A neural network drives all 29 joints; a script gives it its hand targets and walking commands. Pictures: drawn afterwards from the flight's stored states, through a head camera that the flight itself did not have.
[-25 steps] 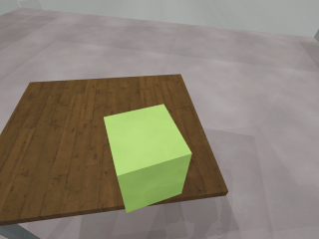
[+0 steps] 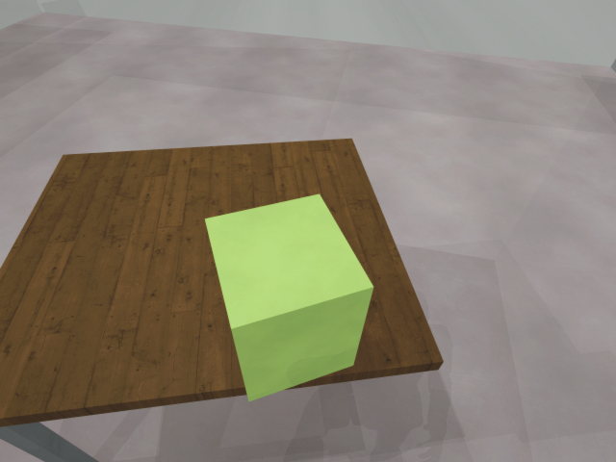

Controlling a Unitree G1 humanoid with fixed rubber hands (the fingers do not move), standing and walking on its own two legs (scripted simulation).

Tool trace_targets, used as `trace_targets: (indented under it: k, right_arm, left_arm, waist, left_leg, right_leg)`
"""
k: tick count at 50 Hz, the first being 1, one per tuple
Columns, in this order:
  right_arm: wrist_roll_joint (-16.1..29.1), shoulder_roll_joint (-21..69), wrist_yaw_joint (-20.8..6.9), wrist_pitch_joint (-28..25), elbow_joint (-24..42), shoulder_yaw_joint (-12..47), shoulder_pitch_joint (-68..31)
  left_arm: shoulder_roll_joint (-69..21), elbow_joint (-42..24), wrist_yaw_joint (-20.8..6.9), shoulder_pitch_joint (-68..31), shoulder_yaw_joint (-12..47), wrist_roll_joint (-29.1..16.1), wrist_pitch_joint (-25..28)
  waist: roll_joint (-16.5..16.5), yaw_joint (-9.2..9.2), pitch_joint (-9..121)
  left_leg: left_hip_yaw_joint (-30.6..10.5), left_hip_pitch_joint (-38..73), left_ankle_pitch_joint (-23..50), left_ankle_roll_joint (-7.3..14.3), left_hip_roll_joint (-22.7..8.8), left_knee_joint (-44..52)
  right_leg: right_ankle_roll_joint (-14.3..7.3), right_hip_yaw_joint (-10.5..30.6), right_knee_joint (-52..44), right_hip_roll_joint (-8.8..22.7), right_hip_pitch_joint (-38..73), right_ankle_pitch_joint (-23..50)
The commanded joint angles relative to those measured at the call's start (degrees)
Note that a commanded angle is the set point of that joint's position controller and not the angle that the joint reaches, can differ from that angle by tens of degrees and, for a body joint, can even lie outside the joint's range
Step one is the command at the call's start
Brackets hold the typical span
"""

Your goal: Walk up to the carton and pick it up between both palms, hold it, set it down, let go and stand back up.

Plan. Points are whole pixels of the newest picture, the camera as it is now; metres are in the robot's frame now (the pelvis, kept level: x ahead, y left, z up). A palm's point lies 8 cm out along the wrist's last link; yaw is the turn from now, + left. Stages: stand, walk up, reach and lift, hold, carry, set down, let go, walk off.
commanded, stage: stand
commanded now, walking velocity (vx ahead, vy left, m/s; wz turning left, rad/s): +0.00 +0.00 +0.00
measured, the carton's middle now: (284, 297) +0.40 +0.03 -0.07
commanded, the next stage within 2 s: none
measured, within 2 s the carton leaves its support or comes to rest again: neither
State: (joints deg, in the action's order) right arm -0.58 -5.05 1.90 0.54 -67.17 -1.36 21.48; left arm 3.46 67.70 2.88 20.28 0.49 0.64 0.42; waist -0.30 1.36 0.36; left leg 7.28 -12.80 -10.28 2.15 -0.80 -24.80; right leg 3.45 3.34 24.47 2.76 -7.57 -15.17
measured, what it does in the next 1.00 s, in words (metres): stands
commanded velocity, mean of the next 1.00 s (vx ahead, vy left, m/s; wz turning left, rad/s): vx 0.00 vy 0.00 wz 0.00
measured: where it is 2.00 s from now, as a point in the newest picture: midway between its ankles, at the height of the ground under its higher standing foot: outside the picture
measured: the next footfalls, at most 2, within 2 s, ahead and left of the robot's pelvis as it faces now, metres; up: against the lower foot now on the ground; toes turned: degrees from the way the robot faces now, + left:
none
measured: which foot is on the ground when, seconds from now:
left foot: down 0.00-1.00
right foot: down 0.00-1.00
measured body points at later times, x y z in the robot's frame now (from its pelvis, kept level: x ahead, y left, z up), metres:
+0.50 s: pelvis -0.01 -0.01 +0.00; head -0.02 -0.02 +0.45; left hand -0.05 +0.17 -0.17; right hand -0.06 -0.21 -0.17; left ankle +0.04 +0.09 -0.74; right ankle -0.02 -0.16 -0.74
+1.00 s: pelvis +0.00 -0.02 +0.00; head +0.00 -0.03 +0.45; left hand -0.04 +0.16 -0.17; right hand -0.06 -0.22 -0.17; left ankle +0.04 +0.09 -0.74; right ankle -0.02 -0.16 -0.74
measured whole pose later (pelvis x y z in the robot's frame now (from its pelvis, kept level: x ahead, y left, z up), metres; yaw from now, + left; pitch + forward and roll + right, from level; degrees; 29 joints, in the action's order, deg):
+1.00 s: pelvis +0.00 -0.02 +0.00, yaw +0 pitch -1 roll +0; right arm -0.5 -4.8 1.8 0.1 -66.4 -1.0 21.5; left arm 3.8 65.8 2.2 20.3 0.6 0.6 0.7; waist -0.3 0.9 -0.1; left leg 6.1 -15.1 -10.4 0.0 -3.1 -26.3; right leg 1.2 2.5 26.4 0.4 -10.0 -15.8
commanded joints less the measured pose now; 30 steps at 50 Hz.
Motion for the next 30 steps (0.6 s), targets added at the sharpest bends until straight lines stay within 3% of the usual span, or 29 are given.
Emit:
trace_targets:
  k: [1, 30]
  right_arm:
    - [0.0, -4.6, 0.2, -0.2, 0.4, -0.7, 5.8]
    - [0.1, -4.4, 0.1, -0.1, 1.4, -0.6, 5.9]
  left_arm:
    - [3.5, -0.4, 0.2, 6.0, -0.3, 0.0, 0.3]
    - [4.1, -2.1, -0.4, 6.9, -0.3, 0.1, 0.5]
  waist:
    - [0.4, -0.12, -8.1]
    - [1.1, -0.33, -7.7]
  left_leg:
    - [-7.9, 1.2, -7.8, -0.8, -5.8, 8.7]
    - [-6.9, 0.1, -8.1, -1.5, -5.6, 6.2]
  right_leg:
    - [-2.7, -0.2, -5.4, 0.7, -10.1, 1.1]
    - [-3.8, 1.3, -5.8, 0.4, -13.4, -2.8]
